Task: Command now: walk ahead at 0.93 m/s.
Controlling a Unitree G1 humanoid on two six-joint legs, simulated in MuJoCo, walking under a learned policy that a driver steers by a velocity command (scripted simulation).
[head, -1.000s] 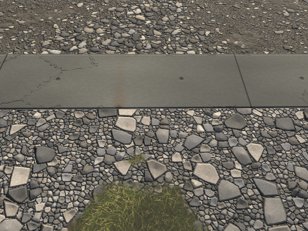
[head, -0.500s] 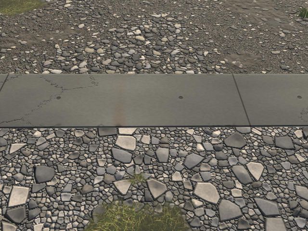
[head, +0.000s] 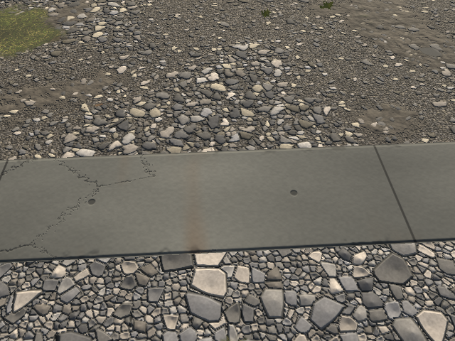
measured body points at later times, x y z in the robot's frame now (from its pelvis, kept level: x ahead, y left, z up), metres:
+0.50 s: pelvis +0.45 -0.03 +0.00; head +0.46 -0.02 +0.45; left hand +0.38 +0.23 -0.14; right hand +0.62 -0.28 -0.10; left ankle +0.51 +0.13 -0.66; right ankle +0.42 -0.09 -0.74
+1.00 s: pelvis +0.90 -0.04 -0.01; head +0.92 -0.05 +0.44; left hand +1.22 +0.09 -0.08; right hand +0.73 -0.27 -0.13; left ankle +0.85 +0.10 -0.74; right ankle +0.97 -0.19 -0.66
